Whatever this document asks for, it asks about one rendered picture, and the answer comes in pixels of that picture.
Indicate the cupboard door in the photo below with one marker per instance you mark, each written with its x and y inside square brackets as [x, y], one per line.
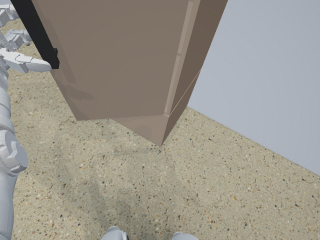
[116, 57]

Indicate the robot left upper arm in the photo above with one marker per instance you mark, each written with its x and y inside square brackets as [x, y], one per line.
[13, 160]

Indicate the robot left shin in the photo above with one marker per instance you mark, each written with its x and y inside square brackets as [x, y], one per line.
[113, 228]

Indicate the handle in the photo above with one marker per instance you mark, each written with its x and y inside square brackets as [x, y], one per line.
[30, 19]

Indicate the left robot thigh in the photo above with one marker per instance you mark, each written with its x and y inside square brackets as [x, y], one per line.
[115, 235]

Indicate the left robot forearm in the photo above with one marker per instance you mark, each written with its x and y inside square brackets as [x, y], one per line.
[5, 105]

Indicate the robot left hand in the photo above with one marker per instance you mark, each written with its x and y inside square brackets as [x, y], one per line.
[13, 41]

